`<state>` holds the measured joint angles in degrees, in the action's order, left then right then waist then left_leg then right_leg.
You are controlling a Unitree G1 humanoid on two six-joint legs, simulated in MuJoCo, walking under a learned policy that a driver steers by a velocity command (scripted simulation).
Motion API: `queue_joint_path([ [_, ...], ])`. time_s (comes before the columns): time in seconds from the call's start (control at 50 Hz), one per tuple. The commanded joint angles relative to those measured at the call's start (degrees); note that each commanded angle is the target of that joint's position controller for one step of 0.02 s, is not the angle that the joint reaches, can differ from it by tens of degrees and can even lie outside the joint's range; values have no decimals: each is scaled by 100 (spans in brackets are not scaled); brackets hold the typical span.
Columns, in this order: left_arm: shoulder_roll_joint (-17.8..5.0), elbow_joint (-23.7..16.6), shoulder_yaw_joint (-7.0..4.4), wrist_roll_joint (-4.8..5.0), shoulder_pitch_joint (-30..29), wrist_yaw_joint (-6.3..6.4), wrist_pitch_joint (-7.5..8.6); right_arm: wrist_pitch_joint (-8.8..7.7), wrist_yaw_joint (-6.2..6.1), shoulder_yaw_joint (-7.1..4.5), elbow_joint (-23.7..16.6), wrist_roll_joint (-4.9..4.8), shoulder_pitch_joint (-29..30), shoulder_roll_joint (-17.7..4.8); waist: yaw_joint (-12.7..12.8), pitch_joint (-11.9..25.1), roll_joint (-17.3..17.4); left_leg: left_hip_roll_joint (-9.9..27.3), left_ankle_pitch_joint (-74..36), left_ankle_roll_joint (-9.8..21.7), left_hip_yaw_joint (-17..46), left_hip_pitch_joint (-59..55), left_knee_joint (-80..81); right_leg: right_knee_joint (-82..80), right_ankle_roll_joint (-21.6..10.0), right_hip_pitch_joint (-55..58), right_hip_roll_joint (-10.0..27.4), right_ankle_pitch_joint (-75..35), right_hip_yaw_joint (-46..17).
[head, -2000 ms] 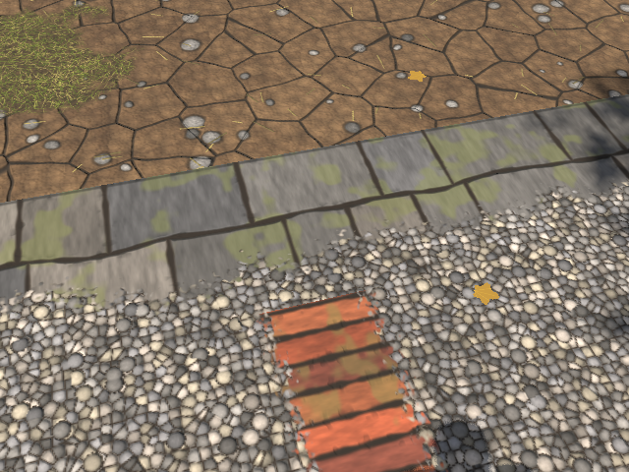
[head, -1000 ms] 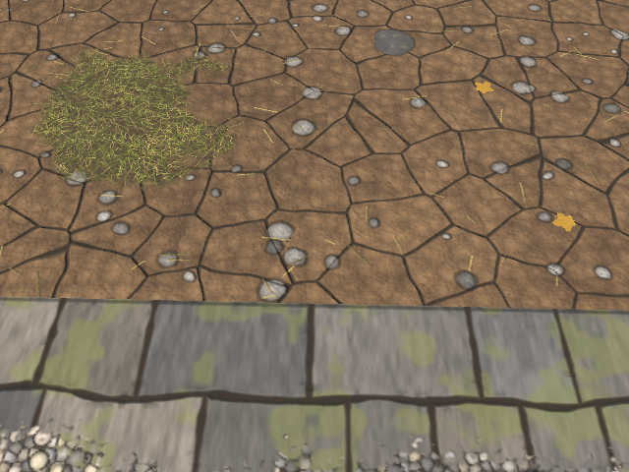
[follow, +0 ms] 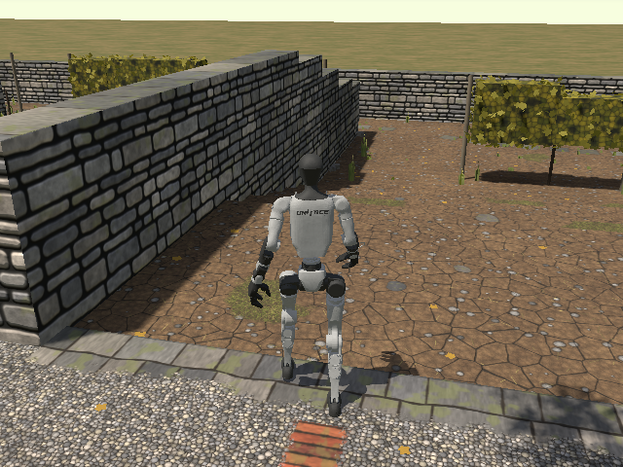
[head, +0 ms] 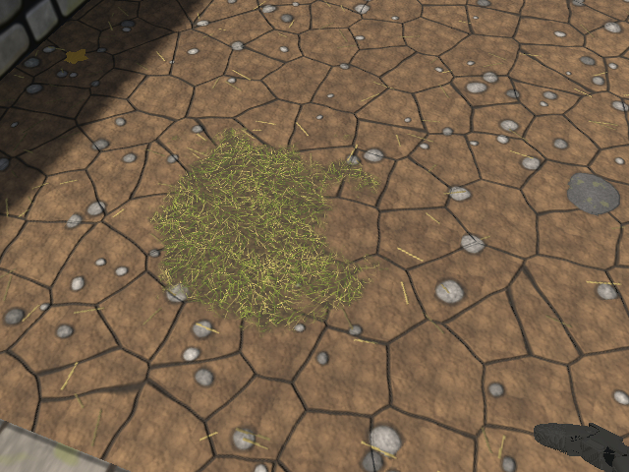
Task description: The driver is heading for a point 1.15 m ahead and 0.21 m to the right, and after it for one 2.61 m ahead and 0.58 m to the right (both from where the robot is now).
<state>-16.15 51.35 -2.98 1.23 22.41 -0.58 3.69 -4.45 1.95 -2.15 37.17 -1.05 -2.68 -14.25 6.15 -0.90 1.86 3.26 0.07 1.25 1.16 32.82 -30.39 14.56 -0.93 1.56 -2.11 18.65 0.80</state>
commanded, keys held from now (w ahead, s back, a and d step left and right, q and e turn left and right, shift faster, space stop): w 1.00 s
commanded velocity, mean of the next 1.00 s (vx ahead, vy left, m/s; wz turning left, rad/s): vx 0.50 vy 0.00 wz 0.01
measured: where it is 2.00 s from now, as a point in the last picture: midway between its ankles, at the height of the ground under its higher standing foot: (408, 229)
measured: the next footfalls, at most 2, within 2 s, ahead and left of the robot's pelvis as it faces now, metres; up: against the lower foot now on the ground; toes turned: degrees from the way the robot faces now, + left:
left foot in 0.06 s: +0.20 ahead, +0.13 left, +0.00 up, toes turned +1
right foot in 0.62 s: +0.49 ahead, -0.13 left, -0.04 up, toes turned -2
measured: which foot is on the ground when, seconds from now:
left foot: up 0.00-0.04, down 0.06-0.62, up 0.64-1.00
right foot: down 0.00-0.06, up 0.08-0.60, down 0.62-1.00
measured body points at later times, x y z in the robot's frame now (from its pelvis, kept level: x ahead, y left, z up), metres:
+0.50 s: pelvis +0.26 +0.02 +0.00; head +0.28 +0.02 +0.45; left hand +0.47 +0.25 -0.09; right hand +0.27 -0.27 -0.12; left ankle +0.16 +0.13 -0.74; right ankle +0.44 -0.14 -0.71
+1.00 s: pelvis +0.54 -0.05 -0.03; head +0.57 -0.06 +0.42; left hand +0.55 +0.23 -0.16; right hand +0.74 -0.29 -0.13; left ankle +0.74 +0.10 -0.73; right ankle +0.45 -0.13 -0.78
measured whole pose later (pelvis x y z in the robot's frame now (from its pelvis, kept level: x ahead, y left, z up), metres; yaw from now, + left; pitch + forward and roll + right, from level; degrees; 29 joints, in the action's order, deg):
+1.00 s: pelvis +0.54 -0.05 -0.03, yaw -1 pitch +2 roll -1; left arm -14.9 53.2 -2.7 0.7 20.4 -0.3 4.5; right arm -4.3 0.6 -2.7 43.2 -0.5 -4.4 -14.9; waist 4.2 -0.8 2.5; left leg 5.2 -4.8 0.3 1.4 37.9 -34.8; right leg 12.4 -3.9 0.1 -4.6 14.6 1.4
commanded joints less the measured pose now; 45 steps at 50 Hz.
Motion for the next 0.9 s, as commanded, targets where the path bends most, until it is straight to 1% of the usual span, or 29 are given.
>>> queue_joint_path([
  [0.02, -1090, -194, -254, 34, -104, 57, -37, -129, 30, -243, -385, 8, -126, -695, -583, 88, -708, -227, 387, 277, -206, -817, 299, 517, -769, -23, 1540, -3654, -658],
  [0.04, -996, -211, -214, 12, -139, 70, -51, -126, -17, -377, -140, 37, -908, -959, -952, 599, -591, -279, 265, 467, -262, -1964, 373, 1435, -622, -266, 1277, -4114, -439],
  [0.06, -746, -375, -98, -120, -165, 87, -33, -111, -80, -496, 37, 115, -1925, -1367, -1332, 1466, -33, 658, 27, 859, 734, -3637, 140, 3080, -422, -1281, 966, -2894, -197],
  [0.08, -85, -483, 108, -124, 540, 46, 95, -86, -64, -574, 115, 130, -2141, -1793, -996, 2162, 1519, 1850, 1183, 1783, 3298, -5506, 650, 5028, -72, -3570, -46, 701, -102],
  [0.1, -628, -412, -5, -19, 277, 7, 200, -67, -53, -434, 126, 56, -2249, -1224, -1210, 2186, 1217, 1842, 1948, 1766, 3942, -5507, 1128, 5736, -117, -4300, 127, 1447, -750],
  [0.12, -952, -570, -103, 101, -248, -22, 255, -70, -60, -343, 109, 50, -1894, -1012, -1194, 1338, 821, 1648, 1712, 1517, 3117, -4831, 1236, 5854, -176, -4615, 405, 981, -712],
  [0.14, -905, -620, -97, 77, -548, -4, 263, -64, -59, -308, 78, 70, -1556, -939, -1044, 892, 357, 1424, 1078, 1399, 2483, -4070, 1326, 5665, -162, -4473, 654, 485, -552],
  [0.16, -854, -639, -117, -21, -682, 10, 240, -65, -34, -272, 79, 100, -1287, -817, -884, 546, 173, 1235, 460, 1352, 2045, -3410, 1484, 5330, -107, -4283, 808, 191, -506],
  [0.2, -658, -599, -115, -39, -512, 6, 115, -122, 1, -242, 102, 125, -1047, -687, -579, 409, 263, 1022, 104, 1319, 1587, -2686, 1835, 4857, -31, -3700, 991, -133, -553],
  [0.26, -433, -694, -69, -97, -753, 32, -7, -188, -31, -313, 275, 82, -1105, -888, -510, 197, 178, 968, -194, 1424, 1142, -2301, 2196, 4108, 121, -3719, 1023, -571, -471],
  [0.3, -414, -744, -66, -126, -1009, 12, 10, -196, -79, -355, 374, 100, -1217, -1015, -570, 156, 71, 926, -340, 1393, 903, -2379, 2263, 3643, 167, -3844, 1048, -1398, -497],
  [0.34, -486, -795, -107, -89, -1325, -25, 74, -207, -129, -343, 503, 51, -1384, -992, -665, 30, 69, 791, -313, 1243, 641, -2505, 2228, 3029, 157, -3987, 1020, -2257, -559],
  [0.4, -306, -958, -31, -80, -1955, -97, 148, -156, -194, -353, 707, -27, -1636, -1051, -902, -171, 72, 620, 107, 1057, 288, -2388, 2134, 1890, 129, -3640, 843, -3106, -378],
  [0.46, -344, -1110, -19, -48, -2373, -212, 162, -97, -231, -377, 886, -26, -1895, -1112, -1053, -244, 52, 825, 468, 1041, 398, -2687, 1728, 1455, 53, -3641, 787, -3134, -445],
  [0.52, -386, -1224, 1, -27, -2645, -319, 175, -1, -283, -412, 1009, -28, -2069, -1165, -1121, -330, 53, 1052, 425, 956, 593, -3152, 1161, 1194, -95, -3857, 777, -2584, -511],
  [0.58, -507, -1130, -31, -15, -2338, -327, 194, 111, -308, -444, 1081, -3, -2105, -1255, -948, -182, 102, 1109, -480, 808, 701, -3349, 466, 1115, -243, -3315, 637, -1641, -321],
  [0.6, -634, -945, -115, -29, -1758, -296, 212, 150, -298, -430, 1076, -20, -2003, -1265, -613, 152, 1, 907, -1164, 698, 530, -3278, -247, 913, -371, -2490, 476, -1663, -112],
  [0.62, -920, -657, -250, -69, -865, -248, 218, 154, -282, -355, 1054, 7, -2017, -1093, -238, 777, -127, 579, -1245, 530, 274, -2717, -1330, 1166, -533, -1024, 487, -1867, -19],
  [0.64, -1351, -478, -341, -133, 68, -181, 198, 111, -260, -198, 938, 166, -2170, -661, -7, 1666, -914, 179, 723, 280, -54, -1347, -3261, 1721, -883, 791, 1588, -2621, -1207],
  [0.66, -1625, -380, -380, -104, 284, -198, 146, -70, -187, -63, 962, 51, -3025, -262, -327, 2249, -2069, -714, 3764, -91, 154, 798, -4904, 1355, -1887, 2495, 2593, -2267, -3583],
  [0.68, -1262, -272, -343, 48, 551, -192, 78, -199, -205, -146, 893, -144, -2456, -736, 33, 2109, -1413, -428, 3533, -79, 556, 1532, -5091, 686, -1876, 2406, 2539, -943, -4034],
  [0.7, -997, -380, -265, 22, 106, -151, 81, -252, -234, -198, 681, -200, -1663, -1009, 70, 1237, -1000, -117, 3000, -18, 374, 1802, -4991, 485, -1597, 1664, 2299, -915, -3310],
  [0.72, -842, -496, -199, -64, -416, -134, 76, -227, -288, -199, 624, -115, -1320, -988, -118, 754, -548, 122, 2544, -28, 182, 1614, -4808, 342, -1415, 778, 2074, -1384, -2762],
  [0.74, -720, -599, -150, -146, -782, -142, 108, -186, -309, -237, 631, -1, -1309, -1007, -348, 495, -489, 316, 2088, -28, 253, 1258, -4379, 213, -1405, 7, 1959, -1873, -2431],
  [0.76, -608, -600, -123, -196, -947, -144, 144, -115, -294, -239, 652, 47, -1420, -903, -549, 410, -665, 451, 1905, -32, 313, 858, -4136, 78, -1354, -463, 1809, -2291, -2158],
  [0.78, -494, -567, -93, -180, -997, -151, 197, -66, -275, -255, 701, 37, -1534, -806, -681, 331, -682, 517, 1601, -26, 382, 579, -3716, -73, -1254, -772, 1618, -2540, -1787],
  [0.8, -565, -508, -115, -158, -990, -130, 227, -33, -274, -226, 690, 57, -1496, -656, -735, 245, -721, 508, 1450, -90, 314, 516, -3430, -188, -1237, -952, 1547, -2911, -1520],
  [0.84, -713, -395, -163, -143, -833, -51, 229, 0, -281, -192, 570, 115, -1193, -527, -695, 103, -644, 471, 928, -218, 179, 587, -2679, -359, -1251, -1049, 1430, -3504, -1087],
  [0.9, -749, -278, -166, -90, -642, 30, 183, -27, -216, -126, 397, 100, -585, -360, -540, 2, -566, 309, -133, -183, 23, 337, -1265, -514, -1051, -1070, 1158, -3468, -594],
])
Keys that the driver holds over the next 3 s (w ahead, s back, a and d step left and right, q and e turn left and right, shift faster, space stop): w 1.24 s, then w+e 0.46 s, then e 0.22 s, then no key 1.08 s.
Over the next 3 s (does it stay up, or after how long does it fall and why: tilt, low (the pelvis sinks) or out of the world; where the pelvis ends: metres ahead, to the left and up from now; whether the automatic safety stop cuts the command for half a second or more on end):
stays up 1.18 -0.17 -0.04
